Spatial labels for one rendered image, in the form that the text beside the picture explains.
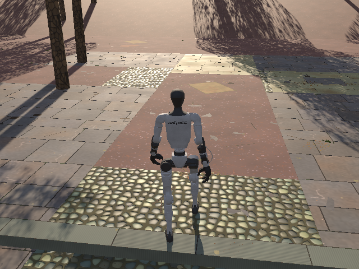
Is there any left robot forearm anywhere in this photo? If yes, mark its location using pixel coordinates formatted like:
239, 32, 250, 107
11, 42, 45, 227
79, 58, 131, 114
150, 135, 159, 156

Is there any robot left thigh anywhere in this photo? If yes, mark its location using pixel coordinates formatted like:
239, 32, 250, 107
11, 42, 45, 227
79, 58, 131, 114
160, 157, 173, 205

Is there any left robot upper arm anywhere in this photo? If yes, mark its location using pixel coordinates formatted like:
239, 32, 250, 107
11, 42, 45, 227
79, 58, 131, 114
153, 113, 167, 143

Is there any right robot forearm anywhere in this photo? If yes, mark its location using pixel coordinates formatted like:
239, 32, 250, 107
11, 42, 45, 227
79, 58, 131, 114
197, 136, 209, 167

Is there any right robot upper arm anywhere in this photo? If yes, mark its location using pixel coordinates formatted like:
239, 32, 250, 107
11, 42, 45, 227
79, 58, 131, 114
190, 113, 203, 145

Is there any robot left hand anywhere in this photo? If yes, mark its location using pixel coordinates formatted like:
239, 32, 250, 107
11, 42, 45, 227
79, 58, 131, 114
150, 154, 163, 165

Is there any robot left foot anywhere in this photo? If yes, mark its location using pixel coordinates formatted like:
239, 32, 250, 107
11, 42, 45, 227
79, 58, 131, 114
165, 227, 173, 243

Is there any robot right hand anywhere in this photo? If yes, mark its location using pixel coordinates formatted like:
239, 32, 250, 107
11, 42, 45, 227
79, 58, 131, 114
197, 166, 211, 183

